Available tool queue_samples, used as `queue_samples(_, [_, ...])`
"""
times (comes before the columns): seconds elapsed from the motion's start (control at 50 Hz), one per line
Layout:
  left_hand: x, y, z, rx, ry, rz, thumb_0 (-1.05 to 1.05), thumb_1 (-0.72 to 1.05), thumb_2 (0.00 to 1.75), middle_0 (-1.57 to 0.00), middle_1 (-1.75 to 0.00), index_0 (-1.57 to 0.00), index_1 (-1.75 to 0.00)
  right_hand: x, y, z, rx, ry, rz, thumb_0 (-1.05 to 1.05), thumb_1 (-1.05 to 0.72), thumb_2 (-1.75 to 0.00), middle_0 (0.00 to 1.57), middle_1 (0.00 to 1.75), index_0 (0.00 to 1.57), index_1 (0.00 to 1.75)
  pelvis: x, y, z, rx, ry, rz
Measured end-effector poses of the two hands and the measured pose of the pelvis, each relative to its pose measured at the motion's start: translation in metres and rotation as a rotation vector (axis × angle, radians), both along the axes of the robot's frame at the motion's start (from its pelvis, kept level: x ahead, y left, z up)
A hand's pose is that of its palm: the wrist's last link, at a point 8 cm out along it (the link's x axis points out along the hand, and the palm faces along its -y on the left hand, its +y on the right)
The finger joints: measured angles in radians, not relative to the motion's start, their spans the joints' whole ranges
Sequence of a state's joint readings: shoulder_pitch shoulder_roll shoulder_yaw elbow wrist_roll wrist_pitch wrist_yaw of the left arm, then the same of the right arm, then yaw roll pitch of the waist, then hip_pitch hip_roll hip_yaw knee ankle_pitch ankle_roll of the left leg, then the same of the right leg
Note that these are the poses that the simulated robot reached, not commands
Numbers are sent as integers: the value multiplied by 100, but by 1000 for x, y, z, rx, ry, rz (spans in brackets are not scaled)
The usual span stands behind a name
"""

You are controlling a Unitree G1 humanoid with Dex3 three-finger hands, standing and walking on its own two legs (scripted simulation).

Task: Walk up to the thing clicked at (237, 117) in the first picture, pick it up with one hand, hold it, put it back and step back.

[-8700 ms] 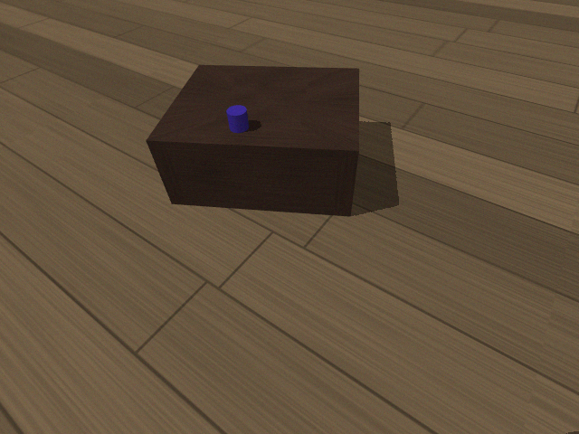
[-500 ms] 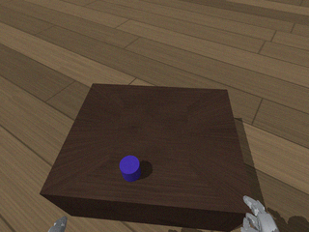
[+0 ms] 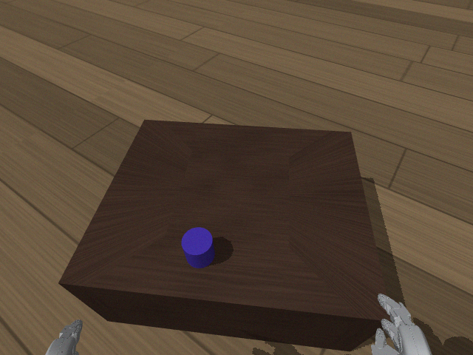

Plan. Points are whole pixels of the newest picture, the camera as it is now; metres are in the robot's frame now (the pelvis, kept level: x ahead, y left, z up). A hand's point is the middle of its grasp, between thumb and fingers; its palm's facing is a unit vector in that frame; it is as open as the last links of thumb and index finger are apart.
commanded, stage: go down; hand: left
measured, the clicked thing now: (198, 247) +0.48 +0.14 -0.29
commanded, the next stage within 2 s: none
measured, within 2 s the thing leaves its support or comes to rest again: neither
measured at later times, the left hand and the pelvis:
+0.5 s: hand (80, 275) +0.30 +0.30 -0.02, palm faces +0.10 -0.98 -0.17, open 17.4 cm; pelvis -0.01 +0.01 +0.00, yaw -2 degrees
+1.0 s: hand (72, 245) +0.35 +0.32 +0.00, palm faces +0.13 -0.98 -0.13, open 17.4 cm; pelvis -0.03 +0.00 -0.01, yaw -2 degrees
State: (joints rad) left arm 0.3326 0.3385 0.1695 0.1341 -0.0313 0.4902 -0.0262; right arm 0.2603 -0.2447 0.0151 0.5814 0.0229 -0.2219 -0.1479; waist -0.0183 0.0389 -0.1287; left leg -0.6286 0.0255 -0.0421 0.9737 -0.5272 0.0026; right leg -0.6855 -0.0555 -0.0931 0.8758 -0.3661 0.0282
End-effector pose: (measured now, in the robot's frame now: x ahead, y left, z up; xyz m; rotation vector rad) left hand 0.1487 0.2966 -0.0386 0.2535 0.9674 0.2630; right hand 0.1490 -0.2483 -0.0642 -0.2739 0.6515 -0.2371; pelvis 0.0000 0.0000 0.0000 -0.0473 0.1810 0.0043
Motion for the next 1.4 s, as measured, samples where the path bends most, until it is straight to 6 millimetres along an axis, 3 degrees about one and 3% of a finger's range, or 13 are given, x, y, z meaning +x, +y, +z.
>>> queue_samples(0.08, [23,12,6,0,-85,16,-1,-48,8,-8,-5,-7,-5,-5,-2,-2,-22,-6,9,2,-87,-88,20,30,20,30,-7,-3,-4,1,0,5])
queue_samples(0.16, [60,26,25,7,-206,-8,-1,-48,8,-8,-4,-7,-5,-15,-6,-2,-44,9,6,2,-87,-88,20,30,20,30,-12,-5,-4,1,-9,6])
queue_samples(0.26, [101,44,46,-26,-284,-10,-1,-47,7,-8,-4,-7,-4,-35,-12,-4,-59,53,-27,2,-87,-88,20,30,20,30,-13,-3,-1,-3,-5,3])
queue_samples(0.34, [119,52,49,-74,-278,-30,-1,-47,6,-7,-3,-6,-4,-54,-16,-6,-58,96,-67,2,-87,-89,20,30,20,30,-11,1,2,-4,5,-9])
queue_samples(0.48, [127,55,41,-131,-296,-74,-1,-51,5,-8,-3,-7,-4,-88,-17,-14,-50,202,-102,1,-89,-89,20,30,20,30,-9,8,3,0,18,-30])
queue_samples(0.58, [123,57,35,-121,-320,-85,-1,-54,4,-8,-2,-7,-3,-101,-14,-19,-43,258,-99,2,-90,-89,20,30,20,30,-10,9,2,2,19,-36])
queue_samples(0.68, [126,64,39,-101,-378,-76,-1,-53,5,-8,-2,-6,-3,-105,-12,-21,-47,286,-75,2,-90,-89,20,30,20,30,-16,7,0,4,17,-31])
queue_samples(0.86, [159,77,61,-114,-487,-90,-1,-49,6,-6,-1,-5,-2,-112,-24,-24,-78,311,-45,1,-89,-89,20,30,20,30,-28,0,-5,6,45,-24])
queue_samples(1.16, [187,84,53,-142,-576,-93,-1,-51,4,-7,-2,-7,-2,-144,-38,-35,-109,460,-54,1,-88,-89,20,30,20,30,-31,-8,-16,11,114,-28])
queue_samples(1.4, [201,93,59,-150,-590,-110,-1,-49,4,-7,-1,-6,-2,-137,-33,-38,-112,466,-71,1,-89,-89,20,30,20,30,-23,-2,-18,1,143,-33])
